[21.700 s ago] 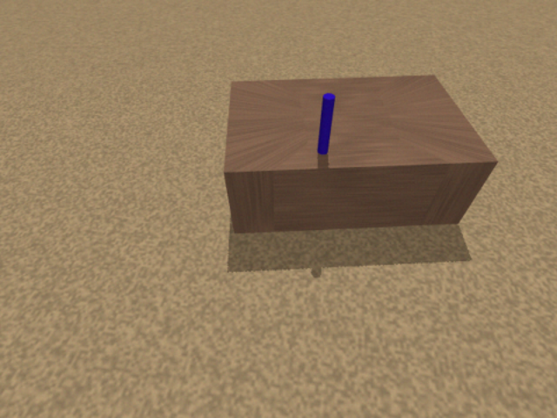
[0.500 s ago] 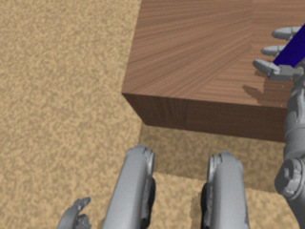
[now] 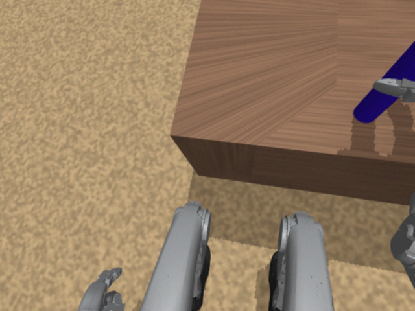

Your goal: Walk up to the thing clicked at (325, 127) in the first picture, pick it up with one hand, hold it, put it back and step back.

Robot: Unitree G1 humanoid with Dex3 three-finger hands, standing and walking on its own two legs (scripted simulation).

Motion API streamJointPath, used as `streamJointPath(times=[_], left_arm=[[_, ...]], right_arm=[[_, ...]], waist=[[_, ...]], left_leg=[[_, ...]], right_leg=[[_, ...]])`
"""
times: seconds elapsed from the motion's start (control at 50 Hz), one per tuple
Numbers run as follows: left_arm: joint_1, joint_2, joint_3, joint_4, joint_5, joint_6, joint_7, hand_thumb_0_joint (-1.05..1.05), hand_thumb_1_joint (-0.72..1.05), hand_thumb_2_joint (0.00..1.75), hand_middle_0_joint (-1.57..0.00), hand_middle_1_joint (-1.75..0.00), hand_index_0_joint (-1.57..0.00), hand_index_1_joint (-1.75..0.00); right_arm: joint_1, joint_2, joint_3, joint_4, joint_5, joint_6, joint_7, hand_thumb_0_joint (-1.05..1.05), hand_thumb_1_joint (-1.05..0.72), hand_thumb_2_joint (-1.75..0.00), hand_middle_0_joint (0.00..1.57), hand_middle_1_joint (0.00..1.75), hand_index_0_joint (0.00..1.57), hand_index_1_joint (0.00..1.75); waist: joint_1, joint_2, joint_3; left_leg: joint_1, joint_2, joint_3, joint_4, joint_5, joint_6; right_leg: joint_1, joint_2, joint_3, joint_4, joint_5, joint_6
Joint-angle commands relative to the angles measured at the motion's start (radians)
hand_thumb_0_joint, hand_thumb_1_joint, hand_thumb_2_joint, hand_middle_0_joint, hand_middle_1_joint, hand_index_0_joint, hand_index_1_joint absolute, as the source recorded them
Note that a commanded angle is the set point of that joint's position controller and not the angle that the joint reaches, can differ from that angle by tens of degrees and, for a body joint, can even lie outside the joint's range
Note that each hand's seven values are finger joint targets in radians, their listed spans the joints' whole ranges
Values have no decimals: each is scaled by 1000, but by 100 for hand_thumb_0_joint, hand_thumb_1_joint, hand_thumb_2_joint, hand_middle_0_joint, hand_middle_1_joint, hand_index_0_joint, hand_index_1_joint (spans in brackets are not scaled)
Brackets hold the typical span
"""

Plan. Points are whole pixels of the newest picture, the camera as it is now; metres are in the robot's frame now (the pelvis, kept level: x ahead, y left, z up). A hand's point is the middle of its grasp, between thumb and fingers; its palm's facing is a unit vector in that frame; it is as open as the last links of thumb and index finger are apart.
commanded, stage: withdraw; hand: right
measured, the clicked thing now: (404, 74) +0.52 -0.25 +0.04
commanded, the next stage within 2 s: rise in 0.02 s
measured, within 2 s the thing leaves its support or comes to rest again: neither
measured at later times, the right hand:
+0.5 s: hand out of the picture +0.47 -0.40 +0.18, palm faces +0.45 +0.82 -0.35, open 17.1 cm
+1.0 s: hand out of the picture +0.31 -0.26 +0.18, palm faces +0.25 +0.91 -0.32, open 17.5 cm
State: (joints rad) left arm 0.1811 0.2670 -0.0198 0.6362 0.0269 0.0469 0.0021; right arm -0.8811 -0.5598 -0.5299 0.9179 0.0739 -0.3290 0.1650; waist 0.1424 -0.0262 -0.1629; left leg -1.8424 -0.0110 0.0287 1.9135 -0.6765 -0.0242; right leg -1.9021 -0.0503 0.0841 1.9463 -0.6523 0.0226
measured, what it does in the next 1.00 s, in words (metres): rises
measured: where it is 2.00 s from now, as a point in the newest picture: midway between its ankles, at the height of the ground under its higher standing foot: (236, 294)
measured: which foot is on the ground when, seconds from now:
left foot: down 0.00-1.00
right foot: down 0.00-1.00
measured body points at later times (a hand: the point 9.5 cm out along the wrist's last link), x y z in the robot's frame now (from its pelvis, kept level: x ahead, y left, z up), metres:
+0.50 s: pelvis +0.03 -0.01 +0.18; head +0.17 -0.07 +0.60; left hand +0.10 +0.26 +0.08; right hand +0.44 -0.44 +0.20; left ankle +0.08 +0.13 -0.44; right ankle +0.08 -0.13 -0.44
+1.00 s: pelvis +0.07 -0.02 +0.26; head +0.11 -0.04 +0.71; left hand +0.20 +0.22 +0.16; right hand +0.29 -0.31 +0.21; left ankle +0.08 +0.13 -0.44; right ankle +0.08 -0.13 -0.44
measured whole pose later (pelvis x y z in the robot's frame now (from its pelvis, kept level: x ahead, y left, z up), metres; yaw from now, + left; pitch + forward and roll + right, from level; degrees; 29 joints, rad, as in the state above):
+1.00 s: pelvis +0.07 -0.02 +0.26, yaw -3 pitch +9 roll +3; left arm 0.29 0.21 -0.04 0.58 -0.05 0.05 0.10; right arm 0.05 -0.29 -0.12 0.54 0.03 0.02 -0.15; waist 0.05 -0.02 -0.08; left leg -0.54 0.01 0.01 0.78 -0.40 -0.04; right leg -0.61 -0.04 0.01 0.86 -0.41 0.00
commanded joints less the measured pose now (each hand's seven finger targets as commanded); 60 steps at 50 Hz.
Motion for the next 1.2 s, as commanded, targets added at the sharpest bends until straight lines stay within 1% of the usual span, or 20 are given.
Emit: streamJointPath(times=[0.0, 0.12, 0.14, 0.18, 0.22, 0.26, 0.32, 0.34, 0.38, 0.46, 0.54, 0.62, 0.7, 0.76, 0.8, 0.84, 0.94, 0.96, 1.04, 1.18], left_arm=[[196, 220, 75, -28, -18, -22, 34, 0, 90, 88, -20, -30, -20, -29], [183, 211, 64, -44, -32, -49, 23, 0, 89, 88, -20, -30, -21, -30], [202, 197, 59, -56, -31, -15, 14, 0, 88, 89, -21, -31, -21, -30], [203, 199, 64, -92, -42, 7, -2, 0, 88, 90, -21, -31, -21, -31], [222, 201, 62, -101, -42, 26, -10, 0, 87, 90, -20, -30, -20, -30], [242, 231, 79, -106, -53, 36, -8, 0, 88, 91, -20, -31, -20, -31], [252, 193, 68, -80, -47, 43, 3, 0, 90, 90, -20, -30, -20, -30], [261, 189, 65, -65, -46, 48, 11, 0, 90, 90, -20, -30, -20, -30], [263, 192, 58, -53, -41, 56, 21, 0, 90, 90, -20, -29, -20, -30], [262, 188, 53, -53, -40, 49, 28, 0, 90, 90, -20, -30, -20, -30], [250, 201, 56, -93, -46, 44, 30, 0, 90, 90, -20, -29, -20, -30], [245, 186, 63, -95, -64, 39, 41, 0, 90, 90, -20, -29, -20, -30], [207, 173, 67, -131, -80, 23, 62, 0, 90, 90, -20, -29, -20, -30], [183, 147, 51, -130, -87, 12, 84, 0, 90, 90, -20, -29, -20, -30], [161, 134, 48, -137, -85, 3, 102, 0, 90, 90, -20, -29, -20, -30], [137, 119, 43, -145, -83, -9, 111, 0, 90, 90, -20, -29, -20, -30], [72, 84, 39, -181, -80, -43, 119, 0, 90, 90, -20, -29, -20, -30], [55, 78, 42, -194, -79, -52, 117, 0, 90, 90, -20, -29, -20, -30], [41, 69, 52, -191, -78, -66, 119, 0, 90, 90, -20, -29, -20, -30], [-1, 54, 41, -214, -70, -88, 143, 0, 90, 90, -20, -30, -20, -30]], right_arm=[[-363, -400, -63, -119, 16, -27, 47, 0, 43, -9, 10, 8, 10, 8], [-212, -330, -44, 3, 55, -10, 149, 0, 41, -5, 7, 4, 8, 3], [-160, -524, -44, 88, -116, 68, 89, 0, 36, -10, 5, 6, 6, 6], [-246, -396, 27, -20, -93, 108, 24, 0, 45, -8, 5, 6, 6, 6], [-298, -544, -29, -166, -127, 122, -14, 0, 50, -7, 4, 6, 6, 6], [-281, -700, -107, -247, -156, 136, -72, 0, 48, -7, 5, 6, 6, 6], [-246, -523, 6, -165, -165, 156, -130, 0, 53, -7, 6, 6, 6, 6], [-219, -531, 3, -98, -173, 166, -160, 0, 53, -7, 6, 6, 6, 6], [-217, -565, -12, -49, -186, 171, -205, 0, 47, -11, 6, 7, 6, 7], [-80, -383, 80, 141, -172, 197, -228, 0, 50, -8, 6, 6, 6, 6], [70, -301, 127, 140, -153, 223, -236, 0, 45, -11, 6, 7, 6, 7], [185, -141, 233, 27, -106, 262, -245, 0, 52, -8, 6, 6, 6, 6], [326, -180, 213, -329, -83, 264, -279, 0, 54, -6, 6, 6, 6, 6], [473, -109, 240, -369, -67, 276, -309, 0, 59, -3, 5, 5, 5, 5], [506, -132, 223, -500, -62, 269, -329, 0, 57, -4, 5, 5, 5, 5], [620, -17, 281, -457, -53, 281, -328, 0, 58, -4, 5, 5, 5, 5], [815, 126, 381, -588, -40, 301, -326, 0, 60, -3, 5, 5, 5, 5], [900, 196, 439, -608, -36, 308, -318, 0, 60, -3, 5, 5, 5, 5], [1059, 244, 500, -737, -33, 339, -310, 0, 56, -5, 5, 5, 5, 5], [1137, 224, 476, -886, -41, 381, -309, 0, 57, -5, 5, 5, 5, 5]], waist=[[10, -117, -634], [16, -65, -497], [-63, -100, -541], [-17, -118, -562], [-73, -201, -686], [-85, -259, -772], [-25, -243, -624], [-19, -209, -538], [-28, -211, -473], [-3, -184, -285], [-35, -169, -247], [-29, -135, -249], [-90, -181, -349], [-93, -141, -225], [-113, -187, -225], [-108, -147, -145], [-115, -100, -84], [-121, -97, -65], [-119, -11, -55], [-103, 60, 4]], left_leg=[[449, -15, 19, -363, 208, 46], [483, -19, 20, -433, 231, 47], [567, -24, 5, -494, 248, 50], [603, -26, 12, -539, 268, 50], [713, -26, 4, -577, 334, 50], [796, -22, 8, -614, 409, 44], [790, -28, 21, -702, 422, 42], [807, -32, 23, -745, 423, 42], [840, -27, 19, -795, 419, 44], [858, -35, 37, -899, 395, 48], [921, -34, 53, -964, 385, 52], [1036, -37, 57, -1048, 418, 53], [1174, -30, 57, -1098, 474, 57], [1224, -22, 54, -1139, 464, 56], [1271, -13, 46, -1166, 469, 58], [1280, -12, 46, -1182, 453, 56], [1350, -11, 48, -1218, 467, 50], [1363, -12, 49, -1223, 474, 50], [1403, -14, 54, -1233, 538, 36], [1389, 7, 18, -1258, 517, 8]], right_leg=[[524, 8, -37, -307, 157, -53], [536, 2, -24, -376, 187, -64], [657, -1, -38, -463, 234, -54], [747, -6, -27, -507, 248, -51], [862, -3, -33, -554, 326, -40], [1012, -8, -29, -588, 433, -32], [1101, -11, -23, -665, 449, -35], [1089, -9, -24, -697, 438, -39], [1110, -5, -28, -754, 418, -34], [1162, -7, -22, -883, 389, -26], [1269, -19, 17, -1006, 392, -11], [1359, -21, 9, -1082, 432, -12], [1498, -19, 4, -1152, 515, -1], [1477, -15, -8, -1192, 481, -4], [1504, -6, -25, -1218, 470, -4], [1490, -6, -30, -1241, 440, -4], [1492, 0, -54, -1266, 447, -7], [1489, 3, -63, -1269, 456, -7], [1500, 15, -88, -1244, 529, -21], [1480, 40, -113, -1220, 460, -41]])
